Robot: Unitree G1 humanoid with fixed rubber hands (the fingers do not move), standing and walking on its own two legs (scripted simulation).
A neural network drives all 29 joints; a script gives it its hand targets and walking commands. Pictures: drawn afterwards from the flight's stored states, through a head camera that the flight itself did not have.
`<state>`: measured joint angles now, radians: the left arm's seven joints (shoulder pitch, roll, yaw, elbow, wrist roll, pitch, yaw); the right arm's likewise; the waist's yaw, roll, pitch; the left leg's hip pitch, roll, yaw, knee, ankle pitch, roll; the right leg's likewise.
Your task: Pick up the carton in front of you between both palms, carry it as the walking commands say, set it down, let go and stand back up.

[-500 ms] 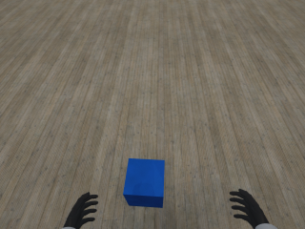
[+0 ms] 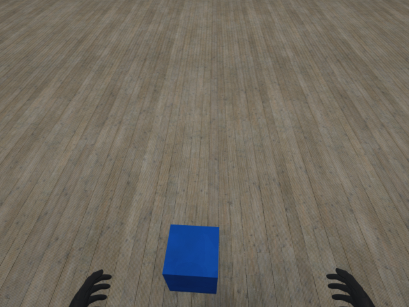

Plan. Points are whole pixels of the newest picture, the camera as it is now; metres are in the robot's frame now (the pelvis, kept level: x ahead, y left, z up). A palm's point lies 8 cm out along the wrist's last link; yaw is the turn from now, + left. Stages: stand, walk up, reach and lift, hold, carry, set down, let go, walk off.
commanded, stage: stand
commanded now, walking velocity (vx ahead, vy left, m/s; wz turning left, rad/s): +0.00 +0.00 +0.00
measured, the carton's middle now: (193, 259) +0.43 +0.09 -0.64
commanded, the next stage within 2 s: none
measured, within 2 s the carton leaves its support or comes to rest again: neither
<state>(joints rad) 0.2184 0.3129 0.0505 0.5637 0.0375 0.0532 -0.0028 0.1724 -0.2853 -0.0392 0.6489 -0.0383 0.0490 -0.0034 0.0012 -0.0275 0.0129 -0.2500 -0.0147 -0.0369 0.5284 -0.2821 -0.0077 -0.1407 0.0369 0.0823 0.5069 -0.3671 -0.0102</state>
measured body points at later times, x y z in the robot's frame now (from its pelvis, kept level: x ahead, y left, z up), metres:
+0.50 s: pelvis +0.01 +0.01 +0.00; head +0.02 +0.02 +0.45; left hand +0.15 +0.30 -0.10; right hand +0.15 -0.29 -0.10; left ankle +0.00 +0.12 -0.73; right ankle -0.06 -0.12 -0.73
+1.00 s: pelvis -0.01 +0.01 +0.01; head -0.01 +0.02 +0.46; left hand +0.11 +0.31 -0.10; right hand +0.11 -0.30 -0.10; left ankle +0.00 +0.12 -0.73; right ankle -0.06 -0.12 -0.73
